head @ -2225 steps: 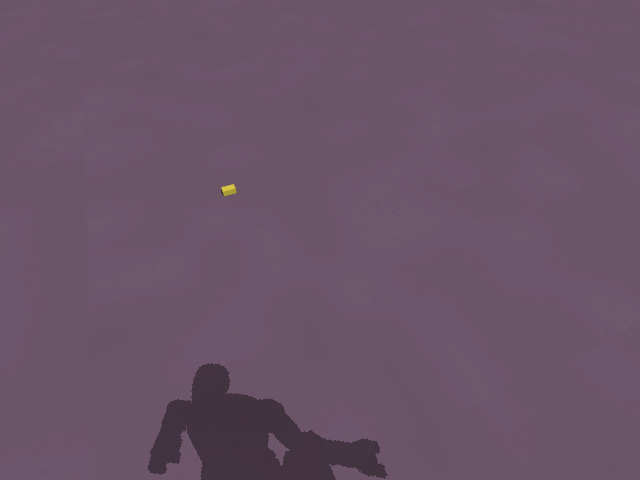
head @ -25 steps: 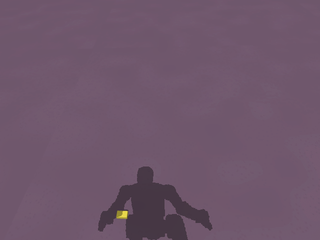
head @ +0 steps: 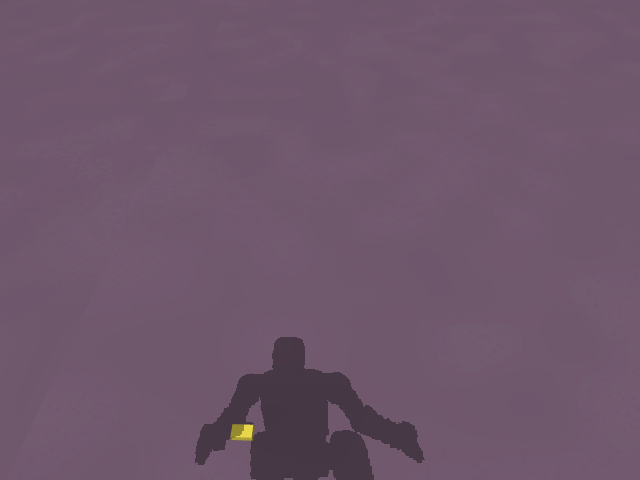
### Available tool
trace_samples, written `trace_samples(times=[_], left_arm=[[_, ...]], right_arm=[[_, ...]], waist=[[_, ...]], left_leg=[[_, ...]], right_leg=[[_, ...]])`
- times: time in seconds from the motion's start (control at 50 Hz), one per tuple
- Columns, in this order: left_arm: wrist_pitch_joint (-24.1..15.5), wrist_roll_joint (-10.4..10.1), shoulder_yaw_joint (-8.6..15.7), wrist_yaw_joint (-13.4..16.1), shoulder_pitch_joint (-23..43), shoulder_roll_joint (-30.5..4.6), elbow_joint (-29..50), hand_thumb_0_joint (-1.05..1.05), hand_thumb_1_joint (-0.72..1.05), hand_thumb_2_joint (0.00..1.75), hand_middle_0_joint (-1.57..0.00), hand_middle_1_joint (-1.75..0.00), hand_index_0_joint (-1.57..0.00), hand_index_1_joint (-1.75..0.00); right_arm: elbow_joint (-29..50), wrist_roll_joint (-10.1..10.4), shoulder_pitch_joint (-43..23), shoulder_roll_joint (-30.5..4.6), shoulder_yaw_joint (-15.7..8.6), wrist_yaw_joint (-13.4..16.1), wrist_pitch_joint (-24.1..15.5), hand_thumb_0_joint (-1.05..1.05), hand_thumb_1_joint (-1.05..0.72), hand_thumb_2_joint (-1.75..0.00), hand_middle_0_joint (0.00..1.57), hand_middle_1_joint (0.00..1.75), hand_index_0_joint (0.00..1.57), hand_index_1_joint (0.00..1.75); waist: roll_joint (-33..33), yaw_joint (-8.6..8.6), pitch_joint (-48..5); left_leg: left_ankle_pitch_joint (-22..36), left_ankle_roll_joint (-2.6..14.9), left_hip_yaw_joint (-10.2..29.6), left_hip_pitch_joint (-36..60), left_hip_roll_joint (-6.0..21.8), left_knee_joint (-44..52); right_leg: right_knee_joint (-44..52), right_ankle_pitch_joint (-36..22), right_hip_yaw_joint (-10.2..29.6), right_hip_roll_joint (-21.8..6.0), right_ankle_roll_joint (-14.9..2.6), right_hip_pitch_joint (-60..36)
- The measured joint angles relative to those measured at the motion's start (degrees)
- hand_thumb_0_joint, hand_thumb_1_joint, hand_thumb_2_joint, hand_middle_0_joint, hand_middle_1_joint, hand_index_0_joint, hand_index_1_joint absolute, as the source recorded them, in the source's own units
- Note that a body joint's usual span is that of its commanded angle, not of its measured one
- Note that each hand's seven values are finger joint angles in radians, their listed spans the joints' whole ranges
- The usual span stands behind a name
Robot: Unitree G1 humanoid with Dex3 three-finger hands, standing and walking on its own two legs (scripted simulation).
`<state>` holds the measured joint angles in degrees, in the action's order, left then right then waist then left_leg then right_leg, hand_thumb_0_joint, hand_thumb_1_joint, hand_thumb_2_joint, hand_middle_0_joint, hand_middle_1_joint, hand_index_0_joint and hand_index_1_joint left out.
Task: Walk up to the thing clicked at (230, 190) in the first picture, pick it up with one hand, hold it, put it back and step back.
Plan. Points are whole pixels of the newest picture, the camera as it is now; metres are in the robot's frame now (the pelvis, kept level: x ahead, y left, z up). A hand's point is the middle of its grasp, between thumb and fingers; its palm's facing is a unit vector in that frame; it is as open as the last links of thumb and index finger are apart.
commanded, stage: stand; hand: left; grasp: from above
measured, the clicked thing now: (242, 432) +0.43 +0.27 -0.77
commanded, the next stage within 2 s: step back in 0.16 s
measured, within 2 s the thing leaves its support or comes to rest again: neither
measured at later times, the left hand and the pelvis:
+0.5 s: hand out of the picture +0.09 +0.31 -0.18, palm faces -0.01 -0.92 -0.39, open 7.4 cm; pelvis -0.05 +0.03 -0.03, yaw +0 degrees
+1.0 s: hand out of the picture -0.03 +0.27 -0.15, palm faces -0.06 -0.91 -0.40, open 7.4 cm; pelvis -0.15 +0.02 -0.02, yaw -4 degrees
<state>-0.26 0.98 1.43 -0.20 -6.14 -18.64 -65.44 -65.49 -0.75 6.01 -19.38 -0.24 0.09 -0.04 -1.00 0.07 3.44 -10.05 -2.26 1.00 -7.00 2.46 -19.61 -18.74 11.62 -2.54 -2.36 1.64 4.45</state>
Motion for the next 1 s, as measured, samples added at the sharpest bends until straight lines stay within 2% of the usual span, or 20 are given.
trace_samples(times=[0.16,0.24,0.3,0.38,0.4,0.42,0.46,0.5,0.54,0.6,0.64,0.7,0.74,0.78,0.82,0.86,0.88,0.92,0.96,1.0], left_arm=[[-0.06,-0.02,-0.02,-0.03,-0.14,-0.3,0.06,0.0,0.91,0.9,-0.2,-0.3,-0.2,-0.3],[0.43,-1.1,1.11,0.1,0.31,-0.77,2.63,0.0,0.91,0.9,-0.2,-0.3,-0.2,-0.3],[1.09,-1.09,1.66,0.31,1.24,-1.35,5.12,0.0,0.91,0.9,-0.2,-0.3,-0.2,-0.3],[2.42,-0.26,1.9,0.52,1.99,-2.26,8.24,0.01,0.91,0.9,-0.2,-0.3,-0.2,-0.3],[2.76,-0.13,1.87,0.58,2.13,-2.61,8.97,0.01,0.91,0.9,-0.21,-0.3,-0.2,-0.3],[3.07,-0.19,1.86,0.67,2.5,-3.03,9.71,0.01,0.91,0.9,-0.21,-0.3,-0.2,-0.3],[3.68,-0.45,2.26,1.26,4.23,-4.17,11.04,0.01,0.91,0.9,-0.2,-0.3,-0.2,-0.3],[3.94,-0.53,2.5,2.06,5.43,-4.87,12.13,0.01,0.91,0.9,-0.2,-0.3,-0.2,-0.3],[3.83,-0.79,2.33,2.39,5.51,-5.12,13.0,0.01,0.91,0.9,-0.2,-0.3,-0.2,-0.3],[3.57,-0.58,2.16,1.99,4.1,-4.85,14.06,0.0,0.91,0.9,-0.2,-0.3,-0.2,-0.3],[3.6,-0.35,2.2,1.64,2.81,-4.41,14.37,0.0,0.91,0.9,-0.2,-0.3,-0.2,-0.3],[3.55,-0.18,2.32,1.1,1.11,-3.75,14.64,0.0,0.91,0.9,-0.2,-0.3,-0.2,-0.3],[3.27,-0.04,2.5,0.71,0.19,-3.42,14.67,0.0,0.91,0.9,-0.2,-0.3,-0.2,-0.3],[2.71,0.26,2.66,0.44,-0.68,-3.08,14.48,0.0,0.91,0.9,-0.2,-0.3,-0.2,-0.3],[2.26,0.77,2.76,0.32,-1.09,-1.68,14.08,0.0,0.91,0.9,-0.2,-0.3,-0.2,-0.3],[2.16,1.01,2.4,-0.15,-2.27,-1.27,14.72,0.0,0.91,0.9,-0.2,-0.3,-0.2,-0.3],[2.18,0.89,2.3,-0.14,-2.65,-1.02,15.02,0.0,0.91,0.9,-0.2,-0.3,-0.2,-0.3],[2.4,0.76,2.19,0.13,-2.98,-0.44,15.57,0.01,0.91,0.9,-0.21,-0.3,-0.2,-0.3],[2.55,0.81,2.27,0.38,-2.8,-0.22,16.49,0.01,0.91,0.9,-0.21,-0.3,-0.2,-0.3],[2.46,0.92,2.35,0.68,-2.22,-0.26,17.8,0.01,0.91,0.9,-0.21,-0.3,-0.2,-0.3]], right_arm=[[0.04,-0.04,0.41,-0.03,0.0,-0.13,0.05,0.0,-0.9,-0.9,0.21,0.3,0.2,0.3],[2.09,0.83,-0.91,-0.9,-0.68,-0.63,1.21,0.0,-0.9,-0.9,0.21,0.3,0.2,0.3],[4.24,1.13,-1.78,-2.12,-1.49,-0.76,2.04,0.0,-0.9,-0.9,0.21,0.3,0.2,0.3],[6.94,0.92,-1.16,-3.65,-2.77,-1.17,3.0,0.0,-0.9,-0.9,0.21,0.3,0.2,0.3],[7.63,0.89,-0.53,-3.95,-2.99,-1.28,2.95,0.0,-0.9,-0.9,0.21,0.3,0.2,0.3],[8.25,0.7,0.18,-4.16,-3.19,-1.28,2.73,0.0,-0.9,-0.9,0.21,0.3,0.2,0.3],[8.77,0.12,0.81,-3.38,-3.37,-1.09,2.2,0.0,-0.9,-0.9,0.21,0.3,0.2,0.3],[9.33,-0.4,1.36,-2.33,-3.02,-0.96,2.13,0.0,-0.9,-0.9,0.21,0.3,0.2,0.3],[9.95,-0.72,1.64,-1.52,-2.76,-0.44,2.35,0.0,-0.9,-0.9,0.21,0.3,0.2,0.3],[11.66,-0.79,1.58,-0.97,-2.72,0.34,2.29,0.0,-0.9,-0.9,0.21,0.3,0.2,0.3],[13.09,-0.68,1.46,-0.77,-2.8,0.67,1.95,0.0,-0.9,-0.9,0.21,0.3,0.2,0.3],[15.04,-0.64,1.22,-0.78,-2.64,0.82,1.63,0.0,-0.9,-0.9,0.21,0.3,0.2,0.3],[15.93,-0.56,1.04,-1.02,-2.4,0.69,1.75,0.0,-0.9,-0.9,0.21,0.3,0.2,0.3],[16.29,-0.29,0.87,-1.53,-2.17,0.48,2.18,0.0,-0.9,-0.9,0.21,0.3,0.2,0.3],[15.7,0.25,0.1,-2.48,-2.32,0.41,2.88,0.0,-0.9,-0.9,0.21,0.3,0.2,0.3],[14.82,0.55,-0.01,-2.37,-2.54,0.74,3.7,0.0,-0.9,-0.9,0.21,0.3,0.2,0.3],[14.58,0.76,0.15,-2.47,-2.59,0.82,3.9,0.0,-0.9,-0.9,0.21,0.3,0.2,0.3],[14.4,1.27,0.88,-2.99,-2.54,0.95,3.66,0.0,-0.9,-0.9,0.21,0.3,0.2,0.3],[14.47,1.4,1.91,-3.51,-2.34,1.12,3.18,0.0,-0.9,-0.9,0.21,0.3,0.2,0.3],[14.57,1.3,2.93,-3.96,-2.19,1.23,3.04,0.0,-0.9,-0.9,0.21,0.3,0.2,0.3]], waist=[[0.1,-0.1,0.0],[-0.28,-0.49,1.98],[-0.65,-0.65,4.11],[0.32,-0.58,5.12],[0.52,-0.82,4.92],[0.7,-1.03,4.74],[2.16,-0.96,6.03],[3.02,-1.07,7.36],[3.38,-1.12,7.87],[3.3,-1.1,8.41],[2.95,-1.21,8.71],[2.3,-1.17,8.95],[1.96,-1.02,8.79],[1.32,-0.72,8.27],[-1.7,-1.23,8.76],[-1.25,-0.59,7.94],[-0.89,-0.11,7.69],[-0.84,0.21,7.0],[-0.83,0.38,6.47],[-0.89,0.51,6.35]], left_leg=[[0.09,-0.04,0.08,-0.18,0.05,0.01],[-1.43,0.29,0.4,-4.04,0.28,-4.89],[-2.54,1.77,0.69,-8.12,0.08,-10.63],[-7.8,4.22,0.59,-11.43,-2.68,-20.89],[-6.29,4.67,0.32,-11.09,-2.93,-20.84],[-8.83,4.19,0.31,-10.61,-3.06,-19.66],[-10.72,3.81,-0.01,-11.17,-3.66,-19.92],[-9.17,3.98,0.07,-11.54,-3.59,-19.34],[-7.49,4.13,-0.18,-11.68,-3.25,-17.7],[-5.82,4.34,-1.25,-11.75,-2.69,-15.95],[-5.21,4.44,-1.97,-11.93,-2.23,-15.67],[-4.89,4.3,-3.08,-12.84,-1.38,-16.57],[-5.08,3.78,-3.75,-13.96,-0.9,-18.11],[-5.76,3.07,-4.09,-15.66,-0.26,-20.74],[-6.94,2.73,-1.55,-16.88,0.8,-23.33],[-15.96,2.66,2.36,-19.12,-3.22,-31.77],[-17.9,2.52,4.01,-20.05,-5.43,-37.15],[-18.28,2.15,6.27,-20.95,-8.41,-44.63],[-18.22,1.53,6.93,-20.27,-9.48,-47.03],[-18.72,1.04,6.69,-18.29,-9.1,-45.04]], right_leg=[[0.03,-0.07,-0.07,0.06,-0.06,0.14],[-3.8,0.96,-0.14,0.28,-0.27,3.45],[-7.26,1.82,-0.22,0.16,-0.33,6.27],[-13.3,3.91,1.06,-1.43,0.2,10.42],[-15.15,4.67,1.22,-1.72,0.37,11.68],[-17.46,5.53,1.32,-1.91,-0.1,13.3],[-25.37,13.59,5.91,0.38,-2.02,16.75],[-34.81,19.81,10.22,4.75,-3.14,19.6],[-42.24,20.41,11.48,7.62,-3.44,21.9],[-47.44,19.18,10.86,8.69,-2.56,22.73],[-46.32,19.17,10.11,8.23,-1.67,21.44],[-38.71,18.76,8.59,6.37,-0.89,18.06],[-31.07,17.0,7.35,4.9,-1.08,15.11],[-21.67,11.56,5.97,4.06,-1.84,11.42],[-20.41,9.53,4.3,5.76,-2.45,10.75],[-21.16,9.24,4.78,5.0,-3.05,11.88],[-20.67,8.62,5.24,4.42,-3.18,12.04],[-18.64,6.78,5.41,3.53,-3.03,12.25],[-17.01,5.08,5.19,2.88,-2.89,12.85],[-16.13,3.81,4.57,2.44,-2.75,13.62]])
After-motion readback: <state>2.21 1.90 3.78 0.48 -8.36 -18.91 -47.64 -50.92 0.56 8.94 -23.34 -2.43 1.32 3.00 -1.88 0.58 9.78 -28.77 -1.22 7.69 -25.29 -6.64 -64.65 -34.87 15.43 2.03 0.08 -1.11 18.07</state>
